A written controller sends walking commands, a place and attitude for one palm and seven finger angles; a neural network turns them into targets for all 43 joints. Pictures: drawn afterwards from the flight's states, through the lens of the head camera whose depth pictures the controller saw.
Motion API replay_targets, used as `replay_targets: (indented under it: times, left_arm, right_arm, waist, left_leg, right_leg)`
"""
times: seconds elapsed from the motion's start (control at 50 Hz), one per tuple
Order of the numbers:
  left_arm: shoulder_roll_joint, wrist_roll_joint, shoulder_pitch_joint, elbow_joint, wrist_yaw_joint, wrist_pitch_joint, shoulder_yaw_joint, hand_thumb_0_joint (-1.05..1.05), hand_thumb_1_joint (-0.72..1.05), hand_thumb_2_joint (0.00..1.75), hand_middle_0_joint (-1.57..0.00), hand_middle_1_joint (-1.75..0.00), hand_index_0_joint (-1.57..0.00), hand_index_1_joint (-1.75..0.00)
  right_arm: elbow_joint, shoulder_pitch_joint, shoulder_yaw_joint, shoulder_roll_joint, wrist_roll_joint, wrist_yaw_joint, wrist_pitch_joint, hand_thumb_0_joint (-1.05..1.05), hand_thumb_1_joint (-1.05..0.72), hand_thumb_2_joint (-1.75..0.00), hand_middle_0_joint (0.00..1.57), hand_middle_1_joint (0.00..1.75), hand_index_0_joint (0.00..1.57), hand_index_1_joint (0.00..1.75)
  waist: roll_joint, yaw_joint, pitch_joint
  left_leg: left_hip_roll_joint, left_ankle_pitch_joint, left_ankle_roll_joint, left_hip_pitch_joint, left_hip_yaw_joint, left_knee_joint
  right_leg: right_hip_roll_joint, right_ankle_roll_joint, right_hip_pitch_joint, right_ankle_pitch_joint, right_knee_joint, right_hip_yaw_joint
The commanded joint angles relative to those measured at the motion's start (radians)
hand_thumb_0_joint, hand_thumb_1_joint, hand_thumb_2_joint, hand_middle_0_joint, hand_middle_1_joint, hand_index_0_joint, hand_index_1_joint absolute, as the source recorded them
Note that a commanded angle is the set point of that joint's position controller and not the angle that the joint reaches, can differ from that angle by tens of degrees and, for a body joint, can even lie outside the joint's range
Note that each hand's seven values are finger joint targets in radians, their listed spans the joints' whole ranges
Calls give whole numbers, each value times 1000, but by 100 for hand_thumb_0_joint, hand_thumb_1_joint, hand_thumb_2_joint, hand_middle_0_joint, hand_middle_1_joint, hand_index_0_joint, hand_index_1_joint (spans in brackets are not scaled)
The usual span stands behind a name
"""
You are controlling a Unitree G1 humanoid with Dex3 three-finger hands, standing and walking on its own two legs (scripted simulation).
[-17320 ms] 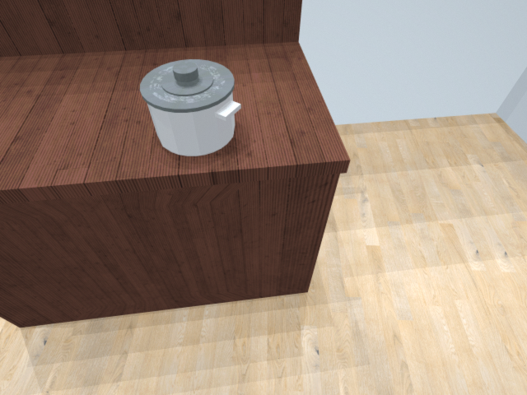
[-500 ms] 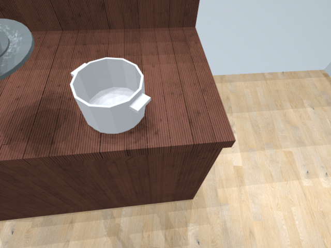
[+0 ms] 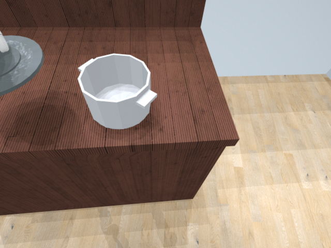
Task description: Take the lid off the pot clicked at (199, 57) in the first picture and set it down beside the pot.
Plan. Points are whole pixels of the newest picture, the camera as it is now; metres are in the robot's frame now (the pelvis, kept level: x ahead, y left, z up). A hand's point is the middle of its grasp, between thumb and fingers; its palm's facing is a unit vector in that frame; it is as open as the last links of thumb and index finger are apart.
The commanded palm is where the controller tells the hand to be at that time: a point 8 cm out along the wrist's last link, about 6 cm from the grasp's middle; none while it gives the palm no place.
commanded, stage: lower the lid onto the table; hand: left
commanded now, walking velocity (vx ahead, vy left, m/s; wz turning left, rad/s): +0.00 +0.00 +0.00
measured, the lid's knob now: out of the picture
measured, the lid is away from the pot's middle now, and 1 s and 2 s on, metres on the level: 0.24 0.23 0.23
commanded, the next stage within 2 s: none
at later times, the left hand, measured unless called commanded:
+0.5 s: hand (0, 57) +0.48 +0.31 +0.19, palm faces -0.39 -0.25 -0.89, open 7.6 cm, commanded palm +0.51 +0.33 +0.25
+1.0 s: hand (2, 76) +0.47 +0.33 +0.15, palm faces -0.45 -0.25 -0.86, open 7.6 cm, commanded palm +0.52 +0.33 +0.22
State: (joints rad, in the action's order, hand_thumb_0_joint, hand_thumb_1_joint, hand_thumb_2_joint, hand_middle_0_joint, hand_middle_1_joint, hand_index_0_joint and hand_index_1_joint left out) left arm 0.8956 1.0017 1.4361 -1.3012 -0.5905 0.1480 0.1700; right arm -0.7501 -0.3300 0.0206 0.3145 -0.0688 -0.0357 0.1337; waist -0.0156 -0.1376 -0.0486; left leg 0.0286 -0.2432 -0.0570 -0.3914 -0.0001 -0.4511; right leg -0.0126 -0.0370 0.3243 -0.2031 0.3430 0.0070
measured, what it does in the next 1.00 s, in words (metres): stands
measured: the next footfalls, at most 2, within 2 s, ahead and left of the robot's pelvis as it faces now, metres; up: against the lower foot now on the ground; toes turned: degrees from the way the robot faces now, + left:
none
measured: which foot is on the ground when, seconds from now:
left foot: down 0.00-1.00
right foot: down 0.00-1.00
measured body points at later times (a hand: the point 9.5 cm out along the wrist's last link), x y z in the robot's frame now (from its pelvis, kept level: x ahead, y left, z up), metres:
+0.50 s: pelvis +0.00 +0.00 +0.00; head +0.07 +0.01 +0.44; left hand +0.50 +0.32 +0.24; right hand -0.04 -0.29 -0.12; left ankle -0.02 +0.08 -0.74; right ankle -0.03 -0.15 -0.74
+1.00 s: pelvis -0.01 +0.00 -0.01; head +0.08 +0.02 +0.43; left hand +0.49 +0.34 +0.20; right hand -0.03 -0.29 -0.12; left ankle -0.02 +0.08 -0.74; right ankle -0.03 -0.15 -0.74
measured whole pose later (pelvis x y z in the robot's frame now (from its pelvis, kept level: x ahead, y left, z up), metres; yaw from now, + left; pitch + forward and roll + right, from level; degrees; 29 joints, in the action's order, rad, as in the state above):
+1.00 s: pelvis -0.01 +0.00 -0.01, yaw -1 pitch +13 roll -3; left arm 0.89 1.00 1.38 -1.38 -0.54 0.04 0.16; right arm -0.76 -0.35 0.02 0.31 -0.07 -0.06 0.14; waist -0.01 -0.16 -0.06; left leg 0.01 -0.29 -0.06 -0.52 0.00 -0.57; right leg 0.00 -0.04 0.44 -0.23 0.44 0.01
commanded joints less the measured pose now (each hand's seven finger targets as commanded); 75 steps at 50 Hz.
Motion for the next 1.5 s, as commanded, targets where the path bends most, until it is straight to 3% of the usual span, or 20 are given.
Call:
replay_targets:
  times: [0.0, 0.06, 0.14, 0.26, 0.32, 0.38, 0.46, 0.5, 0.56, 0.58, 0.66, 0.8, 0.84, 1.06, 1.08, 1.16, 1.22, 1.26, 1.34, 1.48]
  left_arm:
    - [212, 16, 634, 311, 58, -26, -37, 0, 68, 83, -85, -110, -86, -112]
    - [138, 1, 536, 204, 55, -25, 2, 0, 68, 83, -85, -110, -86, -112]
    - [196, 11, 581, 207, 69, -35, -29, 0, 68, 83, -85, -110, -86, -112]
    - [214, 15, 572, 226, 80, -62, -45, 0, 68, 83, -85, -110, -86, -112]
    - [232, 19, 498, 147, 81, -63, -52, 0, 68, 83, -85, -110, -86, -112]
    - [264, 22, 540, 234, 88, -75, -80, 0, 68, 83, -85, -110, -86, -112]
    - [242, 5, 474, 192, 83, -78, -65, 0, 68, 83, -85, -110, -86, -112]
    - [304, 14, 466, 186, 87, -82, -106, 0, 68, 83, -85, -110, -86, -112]
    - [259, -1, 486, 230, 85, -85, -73, 0, 68, 83, -85, -110, -86, -112]
    - [315, 14, 488, 231, 90, -88, -116, 0, 68, 83, -85, -110, -86, -112]
    - [234, -6, 467, 204, 83, -90, -59, 0, 68, 83, -85, -110, -86, -112]
    - [238, -1, 503, 213, 90, -102, -65, 0, 68, 83, -85, -110, -86, -112]
    - [216, -1, 448, 127, 90, -101, -47, 0, 68, 83, -85, -110, -86, -112]
    - [220, -3, 508, 184, 105, -135, -48, 0, 68, 83, -85, -110, -86, -112]
    - [267, 9, 508, 184, 110, -136, -83, 0, 68, 83, -85, -110, -86, -112]
    - [192, -1, 457, 122, 107, -137, -32, 0, 68, 83, -85, -110, -86, -112]
    - [246, 10, 509, 164, 117, -138, -69, 0, 68, 83, -85, -110, -86, -112]
    - [207, 7, 499, 166, 117, -144, -47, 0, 68, 83, -85, -110, -86, -112]
    - [249, 16, 467, 98, 123, -146, -72, 0, 68, 83, -85, -110, -86, -112]
    - [299, 33, 497, 155, 138, -162, -101, 0, 68, 83, -85, -110, -86, -112]
  right_arm:
    - [42, -110, -70, 192, 9, -10, -21, 0, -90, -90, 20, 30, 20, 30]
    - [28, -128, -69, 193, 3, -12, -28, 0, -90, -90, 20, 30, 20, 30]
    - [23, -129, -66, 199, 9, -17, -23, 0, -90, -90, 20, 30, 20, 30]
    - [24, -144, -71, 199, 7, -18, -31, 0, -90, -90, 20, 30, 20, 30]
    - [31, -147, -63, 197, 7, -19, -23, 0, -90, -90, 20, 30, 20, 30]
    - [37, -151, -70, 200, 9, -16, -16, 0, -90, -90, 20, 30, 20, 30]
    - [44, -148, -66, 197, -1, -19, -13, 0, -90, -90, 20, 30, 20, 30]
    - [44, -155, -66, 201, 4, -22, -8, 0, -90, -90, 20, 30, 20, 30]
    - [44, -149, -68, 199, -3, -22, -6, 0, -90, -90, 20, 30, 20, 30]
    - [43, -160, -70, 202, 5, -22, -6, 0, -90, -90, 20, 30, 20, 30]
    - [39, -154, -69, 196, -6, -24, -6, 0, -90, -90, 20, 30, 20, 30]
    - [30, -164, -72, 196, 2, -29, -5, 0, -90, -90, 20, 30, 20, 30]
    - [29, -164, -64, 194, 1, -32, -8, 0, -90, -90, 20, 30, 20, 30]
    - [20, -181, -67, 197, -2, -42, -7, 0, -90, -90, 20, 30, 20, 30]
    - [18, -191, -69, 199, 4, -40, -5, 0, -90, -90, 20, 30, 20, 30]
    - [20, -191, -61, 196, -3, -40, -2, 0, -90, -90, 20, 30, 20, 30]
    - [19, -208, -66, 200, 5, -41, 6, 0, -90, -90, 20, 30, 20, 30]
    - [19, -208, -66, 195, 2, -42, 2, 0, -90, -90, 20, 30, 20, 30]
    - [18, -226, -61, 198, 7, -47, 2, 0, -90, -90, 20, 30, 20, 30]
    - [22, -243, -64, 197, 7, -51, 5, 0, -90, -90, 20, 30, 20, 30]
  waist:
    - [-196, -14, -467]
    - [-151, -24, -391]
    - [-123, -22, -403]
    - [-184, -14, -465]
    - [-106, -17, -405]
    - [-179, -6, -473]
    - [-136, -11, -430]
    - [-113, -11, -436]
    - [-159, -13, -453]
    - [-156, -10, -480]
    - [-164, -23, -432]
    - [-185, -32, -458]
    - [-142, -40, -390]
    - [-208, -41, -482]
    - [-212, -36, -501]
    - [-186, -45, -430]
    - [-199, -47, -467]
    - [-221, -47, -476]
    - [-155, -57, -437]
    - [-233, -48, -532]
  left_leg:
    - [-9, 602, 2, 444, -34, -36]
    - [-12, 584, 15, 418, -42, -31]
    - [-1, 448, -1, 354, -31, -18]
    - [-5, 601, 13, 410, -37, -53]
    - [5, 487, -9, 309, -15, -52]
    - [-1, 595, -1, 374, -22, -71]
    - [0, 576, -6, 333, -17, -76]
    - [4, 543, -18, 308, -11, -85]
    - [-4, 582, -12, 345, -15, -88]
    - [-2, 588, -17, 350, -14, -101]
    - [-9, 577, -8, 347, -20, -100]
    - [-15, 576, -6, 372, -35, -123]
    - [-8, 481, -12, 306, -27, -119]
    - [-19, 576, 3, 354, -40, -154]
    - [-20, 574, 4, 358, -44, -162]
    - [-19, 534, 10, 306, -45, -161]
    - [-19, 503, 2, 308, -49, -168]
    - [-22, 568, 13, 339, -56, -180]
    - [-14, 442, -5, 249, -44, -181]
    - [-22, 575, 7, 310, -50, -218]
  right_leg:
    - [73, 47, 6, 267, 3, -39]
    - [78, 49, 48, 240, -2, -54]
    - [75, 47, 19, 219, 2, -43]
    - [83, 52, 30, 265, 23, -46]
    - [81, 44, 6, 265, 32, -40]
    - [83, 46, 12, 293, 42, -35]
    - [84, 45, 11, 301, 52, -42]
    - [84, 39, -2, 307, 55, -33]
    - [83, 42, 14, 311, 59, -37]
    - [85, 37, 9, 315, 63, -29]
    - [86, 41, 51, 290, 63, -41]
    - [89, 39, 105, 261, 75, -42]
    - [90, 39, 122, 227, 75, -44]
    - [96, 43, 154, 243, 111, -50]
    - [96, 39, 158, 232, 112, -45]
    - [100, 45, 191, 207, 121, -57]
    - [99, 43, 189, 201, 123, -51]
    - [105, 47, 215, 205, 132, -58]
    - [104, 42, 201, 185, 136, -53]
    - [109, 40, 213, 223, 163, -50]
